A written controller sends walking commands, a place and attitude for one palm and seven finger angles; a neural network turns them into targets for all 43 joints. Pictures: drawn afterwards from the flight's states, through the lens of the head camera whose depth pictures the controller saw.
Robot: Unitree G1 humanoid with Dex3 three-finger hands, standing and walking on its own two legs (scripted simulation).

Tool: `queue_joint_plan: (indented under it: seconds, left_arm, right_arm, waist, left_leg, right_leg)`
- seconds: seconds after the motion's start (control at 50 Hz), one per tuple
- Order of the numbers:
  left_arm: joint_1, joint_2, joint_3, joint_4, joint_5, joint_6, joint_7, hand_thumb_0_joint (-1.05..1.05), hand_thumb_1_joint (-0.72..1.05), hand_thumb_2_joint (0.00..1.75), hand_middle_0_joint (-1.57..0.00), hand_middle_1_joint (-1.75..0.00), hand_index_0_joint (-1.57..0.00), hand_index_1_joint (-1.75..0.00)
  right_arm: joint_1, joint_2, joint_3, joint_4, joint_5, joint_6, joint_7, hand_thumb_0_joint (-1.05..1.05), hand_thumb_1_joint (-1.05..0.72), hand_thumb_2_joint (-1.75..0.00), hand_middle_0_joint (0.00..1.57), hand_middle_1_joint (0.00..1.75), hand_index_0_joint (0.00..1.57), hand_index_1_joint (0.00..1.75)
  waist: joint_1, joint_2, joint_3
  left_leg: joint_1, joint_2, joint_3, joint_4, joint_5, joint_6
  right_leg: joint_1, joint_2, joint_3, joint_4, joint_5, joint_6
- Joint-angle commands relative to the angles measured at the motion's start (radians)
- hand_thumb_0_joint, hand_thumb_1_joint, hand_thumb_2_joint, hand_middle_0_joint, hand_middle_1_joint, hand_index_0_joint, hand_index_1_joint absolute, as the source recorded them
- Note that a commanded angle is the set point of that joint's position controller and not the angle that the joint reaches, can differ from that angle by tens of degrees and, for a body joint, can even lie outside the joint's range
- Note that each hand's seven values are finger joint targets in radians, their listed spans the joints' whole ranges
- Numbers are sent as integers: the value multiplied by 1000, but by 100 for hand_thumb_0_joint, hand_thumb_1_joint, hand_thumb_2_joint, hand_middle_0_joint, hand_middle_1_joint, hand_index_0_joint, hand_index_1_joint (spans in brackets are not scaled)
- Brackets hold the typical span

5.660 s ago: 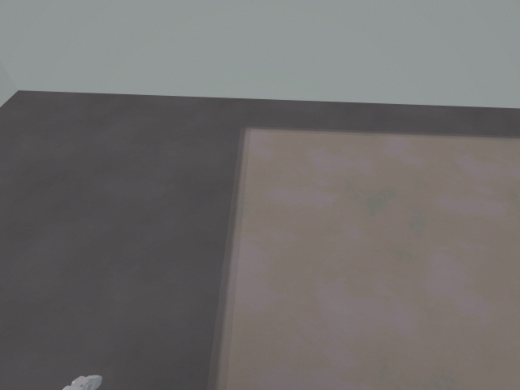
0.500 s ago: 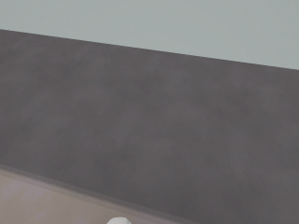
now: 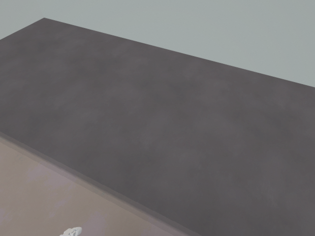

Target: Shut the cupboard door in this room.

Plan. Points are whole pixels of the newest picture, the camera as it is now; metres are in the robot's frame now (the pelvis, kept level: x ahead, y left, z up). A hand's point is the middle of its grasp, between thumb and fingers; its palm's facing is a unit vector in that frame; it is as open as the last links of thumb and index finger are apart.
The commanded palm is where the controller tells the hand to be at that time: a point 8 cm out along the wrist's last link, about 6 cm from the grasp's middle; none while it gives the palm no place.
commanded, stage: turn or walk to find it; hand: left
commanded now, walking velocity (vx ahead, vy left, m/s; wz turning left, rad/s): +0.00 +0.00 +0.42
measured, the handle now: out of the picture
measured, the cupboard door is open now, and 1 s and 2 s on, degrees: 85 85 85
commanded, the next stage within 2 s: none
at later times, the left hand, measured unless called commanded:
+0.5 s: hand out of the picture -0.05 +0.22 -0.19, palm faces +0.29 -0.93 -0.23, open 7.4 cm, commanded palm none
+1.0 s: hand out of the picture -0.04 +0.20 -0.15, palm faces +0.44 -0.85 -0.28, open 7.4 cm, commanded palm none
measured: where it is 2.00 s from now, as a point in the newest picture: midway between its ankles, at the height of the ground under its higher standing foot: outside the picture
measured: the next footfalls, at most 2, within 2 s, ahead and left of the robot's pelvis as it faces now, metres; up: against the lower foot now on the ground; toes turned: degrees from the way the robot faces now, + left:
right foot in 0.06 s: +0.04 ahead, -0.13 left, +0.00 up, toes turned -2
left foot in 0.48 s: -0.03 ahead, +0.13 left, +0.00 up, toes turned +19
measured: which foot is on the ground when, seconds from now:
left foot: down 0.00-0.06, up 0.08-0.46, down 0.48-0.92, up 0.94-1.00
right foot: up 0.00-0.04, down 0.06-0.48, up 0.50-0.90, down 0.92-1.00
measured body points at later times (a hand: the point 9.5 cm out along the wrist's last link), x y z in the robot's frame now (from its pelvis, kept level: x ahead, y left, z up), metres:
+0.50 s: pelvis -0.03 +0.01 -0.01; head -0.01 +0.04 +0.43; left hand -0.07 +0.27 -0.17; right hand +0.10 -0.23 -0.15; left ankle -0.06 +0.12 -0.74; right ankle +0.00 -0.13 -0.73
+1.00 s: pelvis -0.05 -0.02 -0.01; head -0.02 -0.04 +0.44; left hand -0.07 +0.24 -0.12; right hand +0.11 -0.23 -0.17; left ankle -0.09 +0.10 -0.69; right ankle +0.00 -0.12 -0.74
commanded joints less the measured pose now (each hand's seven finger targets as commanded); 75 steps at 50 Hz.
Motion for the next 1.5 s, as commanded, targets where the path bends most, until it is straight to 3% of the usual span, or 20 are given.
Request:
queue_joint_plan:
  seconds: [0.0,0.04,0.06,0.14,0.34,0.4,0.42,0.46,0.6,0.84,0.86,0.9,0.92,1.0,1.16,1.26,1.28,1.3,1.32,1.48]
  left_arm:
    - [137,96,23,-43,-5,-42,13,0,90,90,-20,-30,-20,-30]
    - [143,241,48,-57,18,-54,22,0,90,90,-20,-30,-20,-30]
    - [120,223,49,-72,9,-53,24,0,90,90,-20,-30,-20,-30]
    - [-34,128,21,-96,9,-56,22,0,90,90,-20,-30,-20,-30]
    - [131,196,42,-17,21,-49,18,0,90,90,-20,-30,-20,-30]
    - [100,199,46,-9,13,-41,16,0,90,90,-20,-30,-20,-30]
    - [94,181,42,-10,4,-34,13,0,90,90,-20,-30,-20,-30]
    - [77,74,16,-70,2,-20,7,0,90,90,-20,-30,-20,-30]
    - [44,90,23,-14,2,-15,-4,0,90,90,-20,-30,-20,-30]
    - [117,78,18,-36,-8,-34,10,0,90,90,-20,-30,-20,-30]
    - [144,107,24,-30,-3,-42,14,0,90,90,-20,-30,-20,-30]
    - [147,240,46,-55,16,-49,21,0,90,90,-20,-30,-20,-30]
    - [116,220,53,-65,9,-51,27,0,90,90,-20,-30,-20,-30]
    - [-16,126,22,-90,9,-58,20,0,90,90,-20,-30,-20,-30]
    - [130,178,36,-21,19,-54,19,0,90,90,-20,-30,-20,-30]
    - [104,195,46,-3,11,-41,15,0,90,90,-20,-30,-20,-30]
    - [112,171,42,-8,1,-34,12,0,90,90,-20,-30,-20,-30]
    - [127,112,33,-35,-5,-26,6,0,90,90,-20,-30,-20,-30]
    - [59,82,12,-71,4,-21,6,0,90,90,-20,-30,-20,-30]
    - [51,93,23,-12,3,-12,-3,0,90,90,-20,-30,-20,-30]
  right_arm:
    - [-14,-189,-62,-71,13,-9,-9,0,-90,-90,20,30,20,30]
    - [-14,-95,-48,-114,18,-8,-1,0,-90,-90,20,30,20,30]
    - [-31,-142,-60,-108,6,7,-3,0,-90,-90,20,30,20,30]
    - [49,-120,-61,-32,5,25,15,0,-90,-90,20,30,20,30]
    - [-64,-88,-32,-54,21,8,11,0,-90,-90,20,30,20,30]
    - [19,-100,-30,-33,21,-5,5,0,-90,-90,20,30,20,30]
    - [58,-128,-35,-22,20,-13,7,0,-90,-90,20,30,20,30]
    - [126,-301,-71,-24,11,-19,-2,0,-90,-90,20,30,20,30]
    - [14,-200,-40,-37,11,-32,-27,0,-90,-90,20,30,20,30]
    - [-16,-202,-61,-64,8,-9,-13,0,-90,-90,20,30,20,30]
    - [-20,-176,-60,-70,15,-9,-9,0,-90,-90,20,30,20,30]
    - [-29,-104,-50,-113,17,-5,-2,0,-90,-90,20,30,20,30]
    - [-39,-143,-62,-109,7,12,-3,0,-90,-90,20,30,20,30]
    - [37,-124,-61,-35,4,25,14,0,-90,-90,20,30,20,30]
    - [-67,-94,-35,-45,16,15,11,0,-90,-90,20,30,20,30]
    - [21,-102,-28,-25,21,-7,4,0,-90,-90,20,30,20,30]
    - [49,-143,-36,-21,18,-17,5,0,-90,-90,20,30,20,30]
    - [74,-243,-59,-26,10,-25,2,0,-90,-90,20,30,20,30]
    - [121,-297,-67,-22,12,-16,-1,0,-90,-90,20,30,20,30]
    - [5,-200,-41,-39,13,-29,-24,0,-90,-90,20,30,20,30]
  waist:
    - [51,74,-124]
    - [65,-311,-85]
    - [67,-267,-74]
    - [-21,-164,9]
    - [71,-222,-60]
    - [19,-209,-98]
    - [-3,-106,-121]
    - [-38,305,-121]
    - [2,125,-80]
    - [39,131,-108]
    - [53,65,-108]
    - [72,-291,-67]
    - [67,-301,-60]
    - [-10,-178,3]
    - [68,-194,-47]
    - [19,-192,-109]
    - [0,-83,-129]
    - [-10,198,-143]
    - [-41,251,-115]
    - [4,130,-73]
  left_leg:
    - [-47,167,-220,-19,190,77]
    - [-326,-42,6,365,-347,-43]
    - [-302,2,-48,531,-357,-37]
    - [-275,47,1,737,-154,-62]
    - [-146,53,121,303,-270,-74]
    - [15,45,150,62,-113,-59]
    - [132,67,119,-75,19,-46]
    - [250,442,-314,-170,479,145]
    - [159,259,-132,-156,412,133]
    - [5,206,-241,-68,274,113]
    - [-88,155,-212,-7,155,66]
    - [-312,-39,-1,398,-353,-38]
    - [-296,5,-49,557,-356,-34]
    - [-272,45,-3,738,-154,-61]
    - [-189,58,92,395,-257,-83]
    - [38,44,147,16,-77,-57]
    - [169,87,98,-95,57,-38]
    - [293,320,-206,-137,312,59]
    - [232,441,-282,-165,444,150]
    - [155,258,-136,-176,331,133]
  right_leg:
    - [233,-5,2,-376,213,-18]
    - [305,-411,379,-520,274,-190]
    - [186,-421,356,-532,240,-234]
    - [79,-255,83,-495,250,-174]
    - [242,-308,12,-373,572,-213]
    - [188,-291,-50,-271,542,-153]
    - [120,-260,-91,-166,464,-102]
    - [-221,-70,-109,199,-232,5]
    - [-182,-52,8,303,11,8]
    - [147,19,-16,-257,146,-11]
    - [258,-21,14,-377,218,-21]
    - [250,-421,388,-530,215,-202]
    - [151,-424,376,-550,165,-239]
    - [78,-253,98,-495,230,-176]
    - [239,-298,26,-407,534,-213]
    - [196,-280,-60,-246,564,-141]
    - [93,-243,-101,-137,463,-88]
    - [-142,-120,-153,52,91,-14]
    - [-195,-74,-102,211,-215,-2]
    - [-180,-52,7,297,23,11]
